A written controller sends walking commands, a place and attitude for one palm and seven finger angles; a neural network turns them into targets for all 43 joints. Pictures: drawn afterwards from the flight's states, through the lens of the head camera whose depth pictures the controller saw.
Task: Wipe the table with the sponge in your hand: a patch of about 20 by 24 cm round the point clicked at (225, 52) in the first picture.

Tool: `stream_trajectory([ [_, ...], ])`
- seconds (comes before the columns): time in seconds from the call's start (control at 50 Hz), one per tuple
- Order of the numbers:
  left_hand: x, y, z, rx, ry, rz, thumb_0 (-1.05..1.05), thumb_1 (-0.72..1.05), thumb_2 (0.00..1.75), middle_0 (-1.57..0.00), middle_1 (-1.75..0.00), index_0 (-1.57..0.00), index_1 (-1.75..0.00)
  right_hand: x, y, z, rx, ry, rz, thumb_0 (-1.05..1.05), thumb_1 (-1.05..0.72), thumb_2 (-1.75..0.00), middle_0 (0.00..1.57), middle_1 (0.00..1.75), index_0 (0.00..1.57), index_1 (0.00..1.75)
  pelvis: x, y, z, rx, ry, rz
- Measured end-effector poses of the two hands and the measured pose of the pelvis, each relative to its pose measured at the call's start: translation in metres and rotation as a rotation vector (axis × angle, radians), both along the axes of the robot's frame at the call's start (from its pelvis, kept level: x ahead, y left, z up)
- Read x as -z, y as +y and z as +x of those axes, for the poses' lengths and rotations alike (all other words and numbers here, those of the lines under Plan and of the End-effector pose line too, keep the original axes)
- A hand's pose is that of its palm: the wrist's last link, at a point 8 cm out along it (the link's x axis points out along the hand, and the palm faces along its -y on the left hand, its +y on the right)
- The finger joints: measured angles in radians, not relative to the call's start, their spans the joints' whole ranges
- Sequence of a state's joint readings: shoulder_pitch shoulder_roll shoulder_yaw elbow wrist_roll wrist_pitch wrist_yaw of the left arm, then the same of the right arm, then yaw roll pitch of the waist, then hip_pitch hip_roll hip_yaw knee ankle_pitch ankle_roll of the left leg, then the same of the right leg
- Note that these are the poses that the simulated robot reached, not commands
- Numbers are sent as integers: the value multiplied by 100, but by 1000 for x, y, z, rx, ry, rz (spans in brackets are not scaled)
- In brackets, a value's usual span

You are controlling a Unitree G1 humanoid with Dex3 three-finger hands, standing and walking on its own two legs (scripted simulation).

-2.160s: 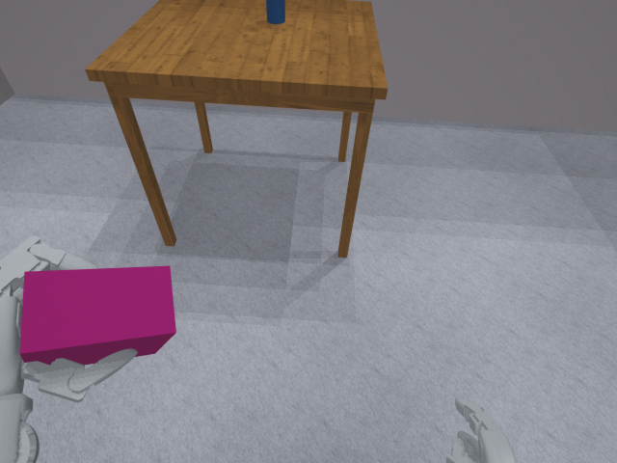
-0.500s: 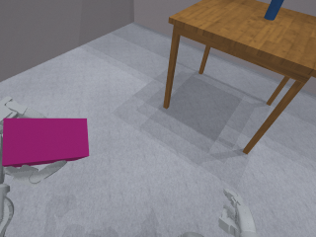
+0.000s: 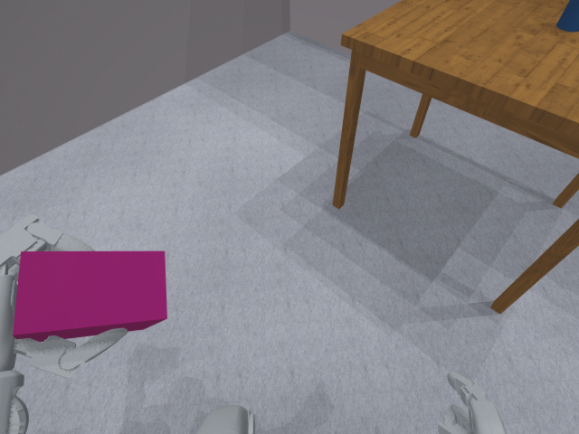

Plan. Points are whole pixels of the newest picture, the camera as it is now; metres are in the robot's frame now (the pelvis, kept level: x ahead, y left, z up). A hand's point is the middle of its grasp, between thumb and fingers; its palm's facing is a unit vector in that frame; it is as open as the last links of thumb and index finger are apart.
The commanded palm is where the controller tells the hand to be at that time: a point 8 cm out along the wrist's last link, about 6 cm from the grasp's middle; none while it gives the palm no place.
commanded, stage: walk to a spot facing it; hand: left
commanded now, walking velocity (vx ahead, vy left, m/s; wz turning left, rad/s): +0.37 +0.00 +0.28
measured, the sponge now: (113, 296) +0.23 +0.19 +0.15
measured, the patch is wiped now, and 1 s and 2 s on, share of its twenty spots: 0.00 0.00 0.00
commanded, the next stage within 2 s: turn to face it in 1.14 s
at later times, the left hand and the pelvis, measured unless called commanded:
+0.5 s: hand (67, 168) +0.35 +0.26 +0.21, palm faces +0.47 -0.75 -0.47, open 10.4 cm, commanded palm +0.30 +0.30 +0.18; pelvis +0.17 +0.01 +0.01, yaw +5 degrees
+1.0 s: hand (112, 108) +0.48 +0.26 +0.20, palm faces +0.56 -0.62 -0.54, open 10.4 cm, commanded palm +0.41 +0.29 +0.18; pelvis +0.33 -0.02 +0.00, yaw +16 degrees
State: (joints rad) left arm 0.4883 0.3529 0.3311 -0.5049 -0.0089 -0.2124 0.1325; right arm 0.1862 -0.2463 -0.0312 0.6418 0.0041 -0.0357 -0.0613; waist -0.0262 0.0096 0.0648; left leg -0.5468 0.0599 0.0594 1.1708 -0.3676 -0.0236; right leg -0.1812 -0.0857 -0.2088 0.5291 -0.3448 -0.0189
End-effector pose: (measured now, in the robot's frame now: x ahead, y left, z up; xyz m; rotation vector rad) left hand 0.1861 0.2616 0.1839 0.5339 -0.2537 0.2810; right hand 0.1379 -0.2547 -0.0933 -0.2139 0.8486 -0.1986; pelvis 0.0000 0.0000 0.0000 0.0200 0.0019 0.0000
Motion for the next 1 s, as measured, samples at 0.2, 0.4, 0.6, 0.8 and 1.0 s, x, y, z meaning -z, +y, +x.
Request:
stream_trajectory([
  [0.2, -5, 42, 58, -79, -117, 40, -1, -52, 97, -70, -133, -72, -133, -4, 15, 93, -27, -37, -71, 1, -90, -90, 20, 30, 20, 30, 17, 23, 80, -20, 4, 11],
  [0.4, -23, 41, 114, -55, -155, 23, -2, -52, 97, -70, -133, -72, -133, -10, 95, 172, -143, -100, 128, 1, -90, -90, 20, 30, 20, 30, 3, 20, 133, -71, 3, -28],
  [0.6, -22, 28, 149, -236, -70, 59, -1, -52, 98, -70, -133, -73, -133, 12, 72, 240, -204, -54, 168, 1, -90, -90, 21, 30, 21, 30, 2, -13, 209, -112, 8, -23],
  [0.8, 5, -15, 216, -210, 3, -37, -2, -52, 98, -70, -133, -73, -133, 7, -6, 324, -214, -11, 9, 2, -90, -90, 20, 30, 20, 30, 3, -40, 266, -200, -12, 11],
  [1.0, -34, 20, 247, -289, -51, 141, -1, -52, 98, -70, -133, -73, -133, -7, 7, 397, -251, 10, -36, 1, -91, -90, 20, 30, 20, 30, 0, -25, 332, -271, 22, 34],
])
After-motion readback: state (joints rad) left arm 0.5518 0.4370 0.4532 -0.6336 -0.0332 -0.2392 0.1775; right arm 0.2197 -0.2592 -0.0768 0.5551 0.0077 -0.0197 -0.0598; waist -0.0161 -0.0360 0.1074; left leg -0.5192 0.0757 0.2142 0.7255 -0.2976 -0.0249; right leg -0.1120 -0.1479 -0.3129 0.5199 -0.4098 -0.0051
